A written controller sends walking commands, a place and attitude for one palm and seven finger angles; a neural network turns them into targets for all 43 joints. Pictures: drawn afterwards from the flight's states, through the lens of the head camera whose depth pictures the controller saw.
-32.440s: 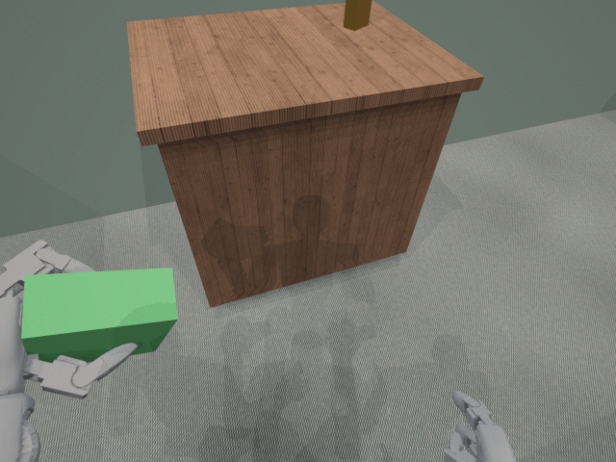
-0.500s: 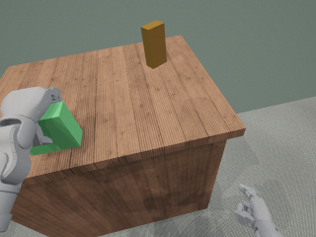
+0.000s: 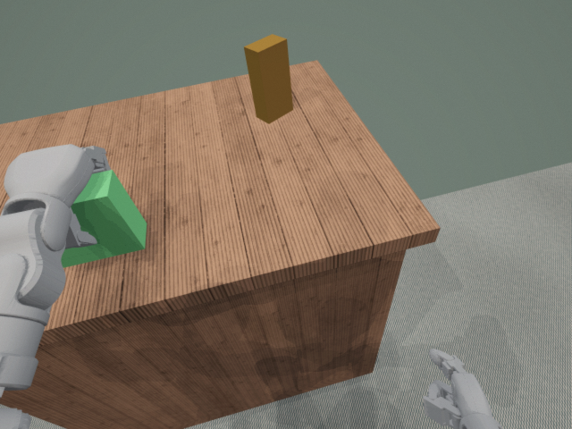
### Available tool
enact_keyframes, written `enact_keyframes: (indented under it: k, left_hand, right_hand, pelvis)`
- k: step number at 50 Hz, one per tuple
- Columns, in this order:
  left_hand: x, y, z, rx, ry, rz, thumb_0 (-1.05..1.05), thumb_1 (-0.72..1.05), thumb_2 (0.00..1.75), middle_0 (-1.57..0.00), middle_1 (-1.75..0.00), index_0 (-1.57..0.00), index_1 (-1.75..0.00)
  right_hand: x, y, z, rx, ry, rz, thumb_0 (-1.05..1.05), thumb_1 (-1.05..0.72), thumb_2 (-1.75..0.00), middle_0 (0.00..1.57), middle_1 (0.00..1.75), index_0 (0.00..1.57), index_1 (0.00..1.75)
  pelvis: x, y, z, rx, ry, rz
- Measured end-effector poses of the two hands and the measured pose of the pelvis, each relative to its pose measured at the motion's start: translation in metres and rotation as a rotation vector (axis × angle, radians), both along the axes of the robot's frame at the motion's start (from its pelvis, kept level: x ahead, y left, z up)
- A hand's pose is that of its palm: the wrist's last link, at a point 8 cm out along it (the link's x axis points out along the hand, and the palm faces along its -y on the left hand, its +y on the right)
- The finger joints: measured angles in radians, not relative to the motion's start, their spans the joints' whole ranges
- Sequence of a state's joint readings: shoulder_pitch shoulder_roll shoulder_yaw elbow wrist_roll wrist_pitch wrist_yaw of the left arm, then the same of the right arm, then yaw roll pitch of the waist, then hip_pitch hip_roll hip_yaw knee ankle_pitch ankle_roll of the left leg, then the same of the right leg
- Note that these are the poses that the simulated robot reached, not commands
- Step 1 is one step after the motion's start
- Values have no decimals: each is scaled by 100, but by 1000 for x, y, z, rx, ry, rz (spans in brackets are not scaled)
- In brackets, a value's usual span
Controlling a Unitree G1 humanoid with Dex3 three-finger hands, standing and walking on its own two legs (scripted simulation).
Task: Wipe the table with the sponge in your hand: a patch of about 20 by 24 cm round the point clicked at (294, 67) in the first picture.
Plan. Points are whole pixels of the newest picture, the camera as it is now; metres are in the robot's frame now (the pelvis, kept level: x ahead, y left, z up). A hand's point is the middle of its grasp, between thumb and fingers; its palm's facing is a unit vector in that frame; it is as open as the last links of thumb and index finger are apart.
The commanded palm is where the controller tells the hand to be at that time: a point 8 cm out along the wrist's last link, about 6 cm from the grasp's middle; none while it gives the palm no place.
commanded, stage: move the sponge above the wiping area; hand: left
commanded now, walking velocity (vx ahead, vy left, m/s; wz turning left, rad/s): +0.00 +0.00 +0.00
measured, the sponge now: (91, 229) +0.32 +0.33 +0.12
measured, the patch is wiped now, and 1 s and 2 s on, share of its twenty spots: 0.00 0.00 0.00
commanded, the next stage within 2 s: lower the sponge onto the table in 0.86 s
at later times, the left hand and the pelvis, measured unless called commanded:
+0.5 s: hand (55, 208) +0.31 +0.34 +0.18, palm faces +0.03 +0.02 -1.00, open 9.8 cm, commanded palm +0.28 +0.33 +0.25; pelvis +0.00 +0.00 +0.00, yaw +1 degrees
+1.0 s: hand (54, 206) +0.31 +0.34 +0.19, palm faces +0.01 +0.03 -1.00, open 9.8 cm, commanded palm +0.28 +0.34 +0.26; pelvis +0.00 +0.00 +0.00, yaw +0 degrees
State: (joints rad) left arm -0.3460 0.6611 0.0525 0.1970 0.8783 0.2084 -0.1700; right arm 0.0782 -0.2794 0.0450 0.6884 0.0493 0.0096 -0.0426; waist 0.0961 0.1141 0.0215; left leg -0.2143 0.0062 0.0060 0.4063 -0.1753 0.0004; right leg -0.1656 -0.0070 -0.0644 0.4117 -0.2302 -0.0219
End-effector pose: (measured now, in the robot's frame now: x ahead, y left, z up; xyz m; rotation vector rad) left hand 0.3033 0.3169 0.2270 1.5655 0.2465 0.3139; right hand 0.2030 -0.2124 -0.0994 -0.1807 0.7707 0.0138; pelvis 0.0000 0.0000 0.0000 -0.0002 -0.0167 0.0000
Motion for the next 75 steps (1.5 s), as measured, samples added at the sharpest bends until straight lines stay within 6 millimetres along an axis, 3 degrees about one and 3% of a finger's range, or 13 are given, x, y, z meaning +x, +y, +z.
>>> enact_keyframes:
  k: [13, 28, 54, 75]
  left_hand:
    - [-10, 3, 1, -1, 27, 3, 0, -50, 105, -79, -139, -78, -139]
    - [-18, 12, 9, 3, 24, 39, 0, -50, 105, -79, -139, -79, -139]
    - [-16, 13, 13, 5, 13, 3, 0, -50, 105, -79, -139, -79, -139]
    - [-23, 9, 7, -5, 13, 9, 0, -50, 105, -79, -139, -79, -139]
  right_hand:
    - [6, -8, 0, -12, -2, -10, 1, -90, -90, 20, 30, 19, 30]
    - [24, 6, 8, 2, -48, 28, 1, -90, -90, 20, 30, 20, 30]
    - [3, 2, 3, -15, -14, 3, 1, -90, -90, 20, 30, 20, 30]
    - [16, 9, 8, 4, -45, 25, 1, -90, -90, 20, 30, 20, 30]
  pelvis:
    - [5, 0, -1, -1, 0, 1]
    - [4, 0, 0, -3, -8, 15]
    - [-1, 4, 0, -5, -13, 7]
    - [1, 4, -1, -4, -11, 6]
